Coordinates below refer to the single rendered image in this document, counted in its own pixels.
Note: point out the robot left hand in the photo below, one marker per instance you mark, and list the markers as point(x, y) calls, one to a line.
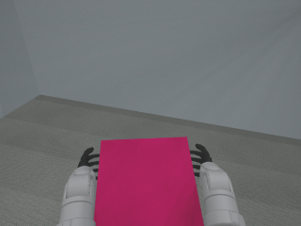
point(86, 157)

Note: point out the robot left forearm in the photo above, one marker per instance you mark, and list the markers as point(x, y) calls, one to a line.
point(78, 201)

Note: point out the robot right forearm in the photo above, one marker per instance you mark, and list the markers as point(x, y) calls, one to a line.
point(219, 198)

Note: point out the robot right hand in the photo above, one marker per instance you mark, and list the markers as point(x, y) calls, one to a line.
point(205, 157)

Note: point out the carton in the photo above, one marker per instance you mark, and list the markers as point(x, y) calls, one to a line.
point(146, 182)

